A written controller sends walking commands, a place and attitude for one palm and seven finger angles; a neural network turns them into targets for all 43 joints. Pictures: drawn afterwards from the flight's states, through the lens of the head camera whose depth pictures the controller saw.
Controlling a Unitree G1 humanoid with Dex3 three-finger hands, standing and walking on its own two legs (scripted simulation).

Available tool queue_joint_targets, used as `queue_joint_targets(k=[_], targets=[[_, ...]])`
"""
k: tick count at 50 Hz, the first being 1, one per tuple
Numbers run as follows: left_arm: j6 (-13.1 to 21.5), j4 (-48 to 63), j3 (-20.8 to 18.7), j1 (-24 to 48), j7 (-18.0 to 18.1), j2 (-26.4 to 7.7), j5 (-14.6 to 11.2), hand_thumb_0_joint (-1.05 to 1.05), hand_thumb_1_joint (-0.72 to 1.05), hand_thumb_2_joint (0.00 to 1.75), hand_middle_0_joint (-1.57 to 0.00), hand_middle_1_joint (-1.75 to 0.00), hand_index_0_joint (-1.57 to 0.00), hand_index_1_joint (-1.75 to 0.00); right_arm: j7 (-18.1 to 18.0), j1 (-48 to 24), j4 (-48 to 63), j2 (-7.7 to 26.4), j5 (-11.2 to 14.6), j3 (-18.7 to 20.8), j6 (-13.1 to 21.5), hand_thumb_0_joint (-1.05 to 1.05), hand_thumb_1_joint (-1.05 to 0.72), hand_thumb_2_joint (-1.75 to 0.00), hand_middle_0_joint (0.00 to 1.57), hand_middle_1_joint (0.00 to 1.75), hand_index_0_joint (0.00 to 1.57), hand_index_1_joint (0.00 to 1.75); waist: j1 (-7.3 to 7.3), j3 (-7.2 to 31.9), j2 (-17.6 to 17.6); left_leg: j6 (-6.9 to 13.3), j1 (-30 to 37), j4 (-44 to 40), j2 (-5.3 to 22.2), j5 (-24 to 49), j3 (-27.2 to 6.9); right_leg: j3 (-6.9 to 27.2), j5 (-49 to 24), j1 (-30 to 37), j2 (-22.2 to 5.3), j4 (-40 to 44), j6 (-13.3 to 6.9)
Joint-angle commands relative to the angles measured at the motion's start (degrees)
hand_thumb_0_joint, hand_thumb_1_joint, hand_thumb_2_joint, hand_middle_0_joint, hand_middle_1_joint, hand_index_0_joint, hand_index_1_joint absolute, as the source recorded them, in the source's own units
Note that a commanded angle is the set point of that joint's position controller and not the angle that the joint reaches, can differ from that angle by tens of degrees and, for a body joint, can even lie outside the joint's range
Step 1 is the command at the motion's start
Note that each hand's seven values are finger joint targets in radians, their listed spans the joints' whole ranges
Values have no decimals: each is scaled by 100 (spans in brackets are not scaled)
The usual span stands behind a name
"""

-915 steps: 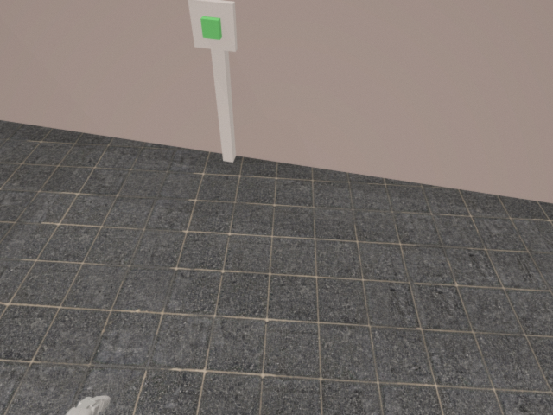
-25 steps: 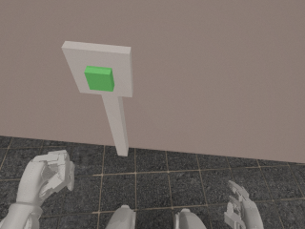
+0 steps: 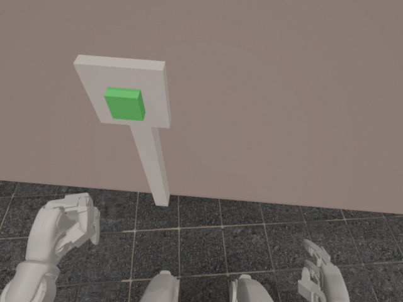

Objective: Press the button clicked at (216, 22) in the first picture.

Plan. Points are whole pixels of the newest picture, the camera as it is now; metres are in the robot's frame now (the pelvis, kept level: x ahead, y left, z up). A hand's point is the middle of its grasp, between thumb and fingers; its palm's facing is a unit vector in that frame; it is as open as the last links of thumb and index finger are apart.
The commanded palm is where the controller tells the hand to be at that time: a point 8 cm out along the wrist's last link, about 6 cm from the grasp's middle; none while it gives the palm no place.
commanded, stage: aim a knuckle at the button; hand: left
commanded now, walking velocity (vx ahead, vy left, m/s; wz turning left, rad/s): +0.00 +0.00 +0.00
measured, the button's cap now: (126, 103) +0.51 +0.21 +0.06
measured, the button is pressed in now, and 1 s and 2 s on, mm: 0 0 0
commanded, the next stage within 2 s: press the button with the knuckle in 1.74 s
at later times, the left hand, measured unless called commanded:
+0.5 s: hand (116, 185) +0.32 +0.19 +0.04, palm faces -0.04 -1.00 -0.04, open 3.1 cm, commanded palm +0.31 +0.24 +0.04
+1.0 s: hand (134, 148) +0.42 +0.18 +0.02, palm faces -0.02 -1.00 -0.03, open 3.1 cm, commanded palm +0.40 +0.22 +0.03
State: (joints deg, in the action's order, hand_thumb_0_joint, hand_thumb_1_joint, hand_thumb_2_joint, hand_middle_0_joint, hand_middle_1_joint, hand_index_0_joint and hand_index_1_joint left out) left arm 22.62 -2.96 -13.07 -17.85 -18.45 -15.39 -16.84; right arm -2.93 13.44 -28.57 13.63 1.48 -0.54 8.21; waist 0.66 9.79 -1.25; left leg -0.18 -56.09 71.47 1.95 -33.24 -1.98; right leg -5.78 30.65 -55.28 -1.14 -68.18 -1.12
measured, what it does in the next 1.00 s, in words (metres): stands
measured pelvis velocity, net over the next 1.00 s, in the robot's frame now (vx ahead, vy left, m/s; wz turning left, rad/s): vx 0.00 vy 0.01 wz -0.03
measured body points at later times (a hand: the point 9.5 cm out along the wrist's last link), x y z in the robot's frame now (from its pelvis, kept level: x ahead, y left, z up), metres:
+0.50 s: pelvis -0.01 +0.00 +0.00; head +0.08 +0.01 +0.44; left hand +0.32 +0.24 +0.04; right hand +0.13 -0.25 -0.09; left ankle +0.01 +0.12 -0.64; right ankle +0.02 -0.11 -0.64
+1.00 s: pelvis +0.00 +0.01 -0.01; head +0.12 +0.02 +0.43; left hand +0.41 +0.23 +0.03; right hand +0.09 -0.25 -0.12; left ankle +0.01 +0.12 -0.64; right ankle +0.02 -0.11 -0.64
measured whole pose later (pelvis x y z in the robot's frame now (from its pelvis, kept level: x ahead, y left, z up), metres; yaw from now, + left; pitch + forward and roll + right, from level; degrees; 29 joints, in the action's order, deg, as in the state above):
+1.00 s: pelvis +0.00 +0.01 -0.01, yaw -2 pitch +23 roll -2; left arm 25.1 -43.2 -15.6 27.3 -11.2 -17.4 -8.9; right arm -1.3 15.6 -34.6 14.1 0.2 -0.7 1.6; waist 4.9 8.8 -0.5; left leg 0.7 -62.3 71.7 2.0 -32.3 0.4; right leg -3.3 29.2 -62.7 -1.1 -69.1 -0.3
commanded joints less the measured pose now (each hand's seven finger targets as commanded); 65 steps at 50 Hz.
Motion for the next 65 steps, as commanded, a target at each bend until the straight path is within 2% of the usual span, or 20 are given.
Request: queue_joint_targets(k=[1, 7, 10, 13, 17, 21, 25, 33, 34, 37, 39, 41, 44, 47, 52, 55, 57, 60, 64, 65], targets=[[393, 926, -397, 1000, -14, -850, -104, 0, 90, 90, -130, -150, -130, -150, -112, -45, 731, 853, 7, 343, 290, 0, -90, -90, 20, 30, 20, 30, 148, 1324, -101, 151, 682, -935, -196, 1518, 13, 371, -1091, 965, 191, 997, -2], [257, 610, -420, 1763, 87, -964, -15, 0, 90, 90, -130, -150, -130, -150, -117, -62, 694, 874, 14, 306, 270, 0, -90, -90, 20, 30, 20, 30, 91, 1466, -331, 144, 706, -1046, -201, 1368, 19, 394, -918, 990, 168, 1010, -16], [158, 299, -497, 1915, 204, -1017, 25, 0, 90, 90, -130, -150, -130, -150, -107, 10, 650, 891, -1, 303, 228, 0, -90, -90, 20, 30, 20, 30, 89, 1574, -128, 152, 680, -1065, -193, 1489, 15, 381, -1066, 1107, 184, 996, -8], [139, 142, -311, 2327, 273, -843, 99, 0, 90, 90, -130, -150, -130, -150, -77, 14, 600, 882, 5, 309, 184, 0, -90, -90, 20, 30, 20, 30, 136, 1574, -293, 136, 782, -1115, -192, 1507, 37, 361, -1163, 1015, 151, 996, 3], [174, -152, -347, 2550, 375, -880, 179, 0, 90, 90, -130, -150, -130, -150, -51, 74, 544, 897, -14, 330, 127, 0, -90, -90, 20, 30, 20, 30, 108, 1716, -162, 126, 809, -1147, -178, 1643, 38, 359, -1335, 1124, 146, 965, -5], [248, -534, -269, 3101, 450, -848, 278, 0, 90, 90, -130, -150, -130, -150, -35, 103, 444, 926, -24, 333, 60, 0, -90, -90, 20, 30, 20, 30, 211, 1592, -10, 131, 709, -1129, -162, 1496, 39, 368, -1206, 958, 147, 977, 12], [367, -795, -135, 3856, 565, -821, 406, 0, 90, 90, -130, -150, -130, -150, -38, 138, 361, 942, -32, 338, 16, 0, -90, -90, 20, 30, 20, 30, 294, 1560, -210, 120, 791, -1143, -153, 1347, 0, 348, -1009, 675, 144, 938, -18], [470, -1648, -416, 4906, 668, -1155, 533, 0, 90, 90, -130, -150, -130, -150, -37, 287, 133, 959, -73, 331, -139, 0, -90, -90, 20, 30, 20, 30, 258, 2088, -232, 94, 889, -1046, -145, 1681, 21, 393, -1374, 807, 125, 820, -15], [475, -1656, -287, 5072, 668, -1025, 537, 0, 90, 90, -130, -150, -130, -150, -25, 311, 113, 948, -78, 326, -158, 0, -90, -90, 20, 30, 20, 30, 308, 2170, -307, 95, 980, -1031, -149, 1808, 22, 387, -1509, 794, 120, 804, -14], [472, -1892, -263, 5031, 660, -933, 548, 0, 90, 90, -130, -150, -130, -150, 23, 412, 86, 960, -81, 360, -230, 0, -90, -90, 20, 30, 20, 30, 261, 2366, -353, 46, 1239, -1032, -111, 2206, -11, 337, -1772, 744, 132, 745, -31], [432, -2173, -204, 5332, 671, -900, 578, 0, 90, 90, -130, -150, -130, -150, 47, 471, 33, 971, -88, 355, -302, 0, -90, -90, 20, 30, 20, 30, 376, 2228, -187, 69, 1067, -983, -113, 2126, 3, 352, -1806, 741, 141, 769, -5], [437, -2493, -357, 5610, 692, -1096, 640, 0, 90, 90, -130, -150, -130, -150, 45, 547, -27, 997, -89, 357, -368, 0, -90, -90, 20, 30, 20, 30, 420, 2113, -51, 81, 859, -943, -109, 2085, -4, 359, -1829, 725, 143, 732, -4], [519, -2690, -516, 5835, 722, -1220, 658, 0, 90, 90, -130, -150, -130, -150, 60, 599, -23, 991, -103, 360, -452, 0, -90, -90, 20, 30, 20, 30, 377, 2234, 15, 97, 780, -914, -132, 2101, 32, 406, -1918, 859, 146, 725, -8], [695, -2757, -494, 6270, 742, -1246, 708, 0, 90, 90, -130, -150, -130, -150, 81, 634, -92, 972, -128, 357, -496, 0, -90, -90, 20, 30, 20, 30, 396, 2400, -289, 66, 959, -848, -123, 2289, 16, 409, -1993, 702, 149, 643, -23], [842, -3313, -342, 7153, 781, -1179, 835, 0, 90, 90, -130, -150, -130, -150, 96, 776, -294, 1005, -161, 375, -556, 0, -90, -90, 20, 30, 20, 30, 625, 2369, -390, 59, 1022, -751, -103, 2182, -64, 379, -1765, 270, 161, 608, -17], [798, -3455, -664, 6684, 761, -1467, 822, 0, 90, 90, -130, -150, -130, -150, 135, 842, -202, 1057, -179, 397, -632, 0, -90, -90, 20, 30, 20, 30, 415, 2815, -412, 66, 1062, -776, -129, 2423, -25, 391, -1996, 615, 169, 568, -45], [784, -3253, -638, 6383, 730, -1396, 802, 0, 90, 90, -130, -150, -130, -150, 169, 833, -131, 1014, -165, 400, -700, 0, -90, -90, 20, 30, 20, 30, 303, 3051, -494, 47, 1231, -810, -118, 2801, 13, 402, -2327, 828, 166, 556, -42], [713, -3124, -631, 5890, 736, -1293, 728, 0, 90, 90, -130, -150, -130, -150, 221, 852, -35, 997, -137, 419, -772, 0, -90, -90, 20, 30, 20, 30, 284, 2970, -223, 63, 1193, -870, -97, 2928, 30, 380, -2497, 1034, 192, 617, -32], [727, -2985, -614, 5984, 794, -1251, 687, 0, 90, 90, -130, -150, -130, -150, 202, 819, -25, 973, -102, 411, -835, 0, -90, -90, 20, 30, 20, 30, 411, 2439, 209, 124, 690, -942, -135, 2309, 130, 461, -2339, 1240, 186, 803, 33], [804, -2840, -740, 6123, 823, -1428, 692, 0, 90, 90, -130, -150, -130, -150, 175, 825, -18, 988, -117, 403, -824, 0, -90, -90, 20, 30, 20, 30, 380, 2449, 120, 120, 664, -955, -136, 2263, 116, 466, -2304, 1266, 185, 775, 11]])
